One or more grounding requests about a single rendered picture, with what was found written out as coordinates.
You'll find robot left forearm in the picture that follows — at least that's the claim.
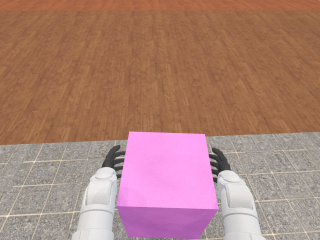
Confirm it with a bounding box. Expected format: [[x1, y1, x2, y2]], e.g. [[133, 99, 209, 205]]
[[71, 167, 117, 240]]

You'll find right robot hand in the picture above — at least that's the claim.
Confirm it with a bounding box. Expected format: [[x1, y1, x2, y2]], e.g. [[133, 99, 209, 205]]
[[208, 147, 232, 183]]

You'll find robot right forearm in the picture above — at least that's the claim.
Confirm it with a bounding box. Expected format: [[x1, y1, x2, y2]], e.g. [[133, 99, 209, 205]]
[[217, 170, 266, 240]]

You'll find left robot hand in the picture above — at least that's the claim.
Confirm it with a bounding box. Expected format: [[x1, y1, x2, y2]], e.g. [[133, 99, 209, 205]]
[[101, 145, 126, 179]]

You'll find carton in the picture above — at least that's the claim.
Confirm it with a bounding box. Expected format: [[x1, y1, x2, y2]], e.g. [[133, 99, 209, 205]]
[[116, 131, 219, 239]]

